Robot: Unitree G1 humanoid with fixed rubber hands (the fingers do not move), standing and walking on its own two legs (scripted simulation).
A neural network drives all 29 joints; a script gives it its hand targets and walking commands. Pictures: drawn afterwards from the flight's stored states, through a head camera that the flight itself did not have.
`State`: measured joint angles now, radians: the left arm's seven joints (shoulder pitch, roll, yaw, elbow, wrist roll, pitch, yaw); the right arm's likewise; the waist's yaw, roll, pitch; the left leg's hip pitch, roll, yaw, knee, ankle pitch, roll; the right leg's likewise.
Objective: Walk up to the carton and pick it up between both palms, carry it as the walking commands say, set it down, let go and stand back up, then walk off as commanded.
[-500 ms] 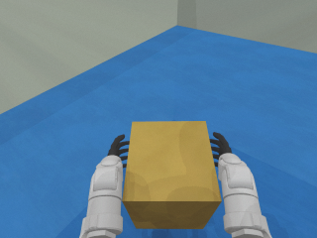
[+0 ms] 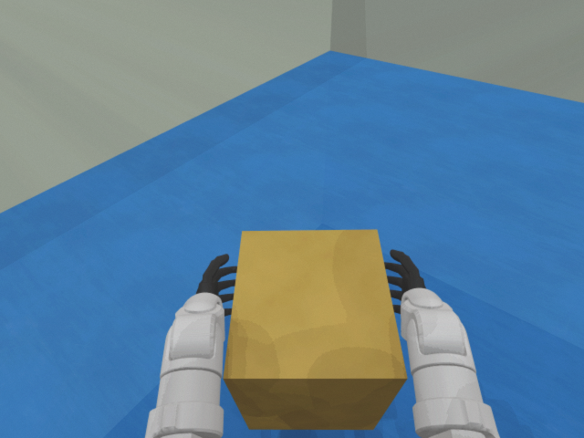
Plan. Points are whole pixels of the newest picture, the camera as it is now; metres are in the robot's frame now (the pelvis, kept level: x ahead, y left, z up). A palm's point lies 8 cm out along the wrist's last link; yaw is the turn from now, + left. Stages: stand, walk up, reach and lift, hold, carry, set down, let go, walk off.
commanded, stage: reach and lift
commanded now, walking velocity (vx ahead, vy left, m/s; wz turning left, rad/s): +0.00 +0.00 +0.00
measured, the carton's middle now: (310, 334) +0.29 +0.00 -0.02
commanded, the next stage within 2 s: hold in 0.26 s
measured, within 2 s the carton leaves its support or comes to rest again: neither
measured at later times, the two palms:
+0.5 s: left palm (210, 310) +0.28 +0.14 +0.05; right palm (418, 309) +0.28 -0.15 +0.05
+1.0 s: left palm (210, 310) +0.28 +0.14 +0.05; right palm (417, 308) +0.28 -0.15 +0.05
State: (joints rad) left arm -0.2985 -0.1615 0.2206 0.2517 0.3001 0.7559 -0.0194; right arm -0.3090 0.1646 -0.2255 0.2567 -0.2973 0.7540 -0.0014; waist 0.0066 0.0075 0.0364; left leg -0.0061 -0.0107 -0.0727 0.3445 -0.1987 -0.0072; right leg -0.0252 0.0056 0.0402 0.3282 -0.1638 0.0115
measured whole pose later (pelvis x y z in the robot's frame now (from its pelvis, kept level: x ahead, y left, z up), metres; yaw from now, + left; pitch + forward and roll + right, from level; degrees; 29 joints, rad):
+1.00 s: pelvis -0.01 +0.00 +0.00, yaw +0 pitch -9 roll +0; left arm -0.29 -0.16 0.20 0.23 0.30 0.77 -0.02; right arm -0.29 0.16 -0.21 0.23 -0.29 0.77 0.00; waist 0.00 0.01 0.05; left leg -0.01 -0.01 -0.07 0.35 -0.19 -0.01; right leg -0.03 0.01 0.05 0.34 -0.16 0.01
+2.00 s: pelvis -0.01 +0.03 -0.02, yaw -2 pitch +4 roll +0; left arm -0.03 -0.13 0.04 -0.44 0.04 1.23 0.15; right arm -0.03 0.13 -0.03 -0.43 -0.05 1.22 -0.16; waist 0.00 0.00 -0.20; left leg -0.36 -0.05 -0.01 0.57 -0.27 0.03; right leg -0.40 -0.05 0.05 0.57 -0.23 0.06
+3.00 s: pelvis -0.02 +0.00 -0.01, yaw -3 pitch +3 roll +0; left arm -0.01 -0.13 0.04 -0.45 0.04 1.18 0.15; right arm -0.03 0.13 -0.03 -0.44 -0.05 1.18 -0.15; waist 0.00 0.00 -0.15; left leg -0.35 -0.01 -0.02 0.53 -0.25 -0.01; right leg -0.39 -0.01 0.04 0.53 -0.20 0.02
